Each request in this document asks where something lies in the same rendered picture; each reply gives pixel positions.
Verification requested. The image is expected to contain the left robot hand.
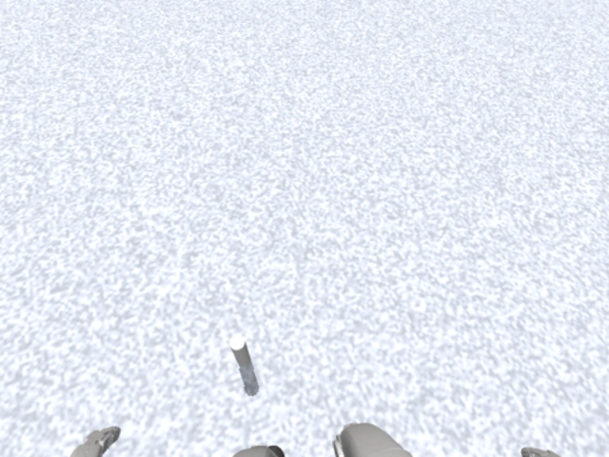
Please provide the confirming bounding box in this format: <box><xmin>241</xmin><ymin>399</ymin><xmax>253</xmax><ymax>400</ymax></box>
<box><xmin>70</xmin><ymin>427</ymin><xmax>121</xmax><ymax>457</ymax></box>

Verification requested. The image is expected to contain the can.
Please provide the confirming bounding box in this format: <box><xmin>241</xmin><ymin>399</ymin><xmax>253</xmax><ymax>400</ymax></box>
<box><xmin>229</xmin><ymin>334</ymin><xmax>250</xmax><ymax>367</ymax></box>

